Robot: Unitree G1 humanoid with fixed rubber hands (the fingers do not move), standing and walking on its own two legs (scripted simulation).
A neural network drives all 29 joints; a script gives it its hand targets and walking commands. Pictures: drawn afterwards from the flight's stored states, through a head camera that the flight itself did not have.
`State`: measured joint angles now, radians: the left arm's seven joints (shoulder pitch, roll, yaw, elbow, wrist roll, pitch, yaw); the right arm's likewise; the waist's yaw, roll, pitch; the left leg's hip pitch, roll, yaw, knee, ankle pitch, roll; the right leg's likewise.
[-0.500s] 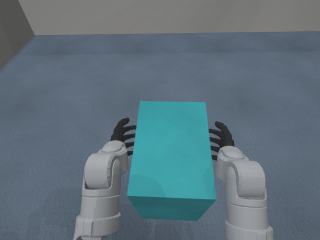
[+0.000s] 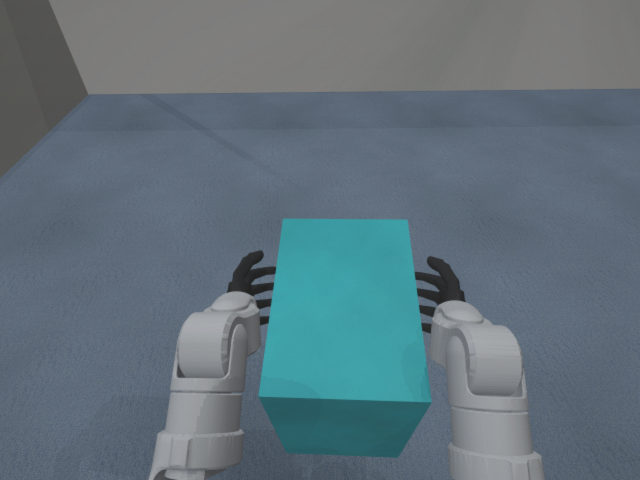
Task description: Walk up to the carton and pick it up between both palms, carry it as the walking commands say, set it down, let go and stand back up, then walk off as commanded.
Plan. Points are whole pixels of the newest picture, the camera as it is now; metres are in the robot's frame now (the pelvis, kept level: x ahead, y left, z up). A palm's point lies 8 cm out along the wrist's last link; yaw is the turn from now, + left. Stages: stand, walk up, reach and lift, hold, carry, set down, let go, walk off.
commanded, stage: carry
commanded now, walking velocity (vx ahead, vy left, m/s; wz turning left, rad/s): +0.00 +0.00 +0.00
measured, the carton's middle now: (343, 343) +0.29 -0.01 +0.03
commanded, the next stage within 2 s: hold in 0.52 s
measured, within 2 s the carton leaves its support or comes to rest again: neither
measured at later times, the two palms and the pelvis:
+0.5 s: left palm (249, 309) +0.30 +0.11 +0.08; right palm (444, 316) +0.30 -0.13 +0.08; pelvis +0.01 +0.00 +0.00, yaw +0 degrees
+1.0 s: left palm (268, 339) +0.31 +0.10 +0.00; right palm (446, 354) +0.29 -0.15 +0.01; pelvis -0.02 +0.00 +0.00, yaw -4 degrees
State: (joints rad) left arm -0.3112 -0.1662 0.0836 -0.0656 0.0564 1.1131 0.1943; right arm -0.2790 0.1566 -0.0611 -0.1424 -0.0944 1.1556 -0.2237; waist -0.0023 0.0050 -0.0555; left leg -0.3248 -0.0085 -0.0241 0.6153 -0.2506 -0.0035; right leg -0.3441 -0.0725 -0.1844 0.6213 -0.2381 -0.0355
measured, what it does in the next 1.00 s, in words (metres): stands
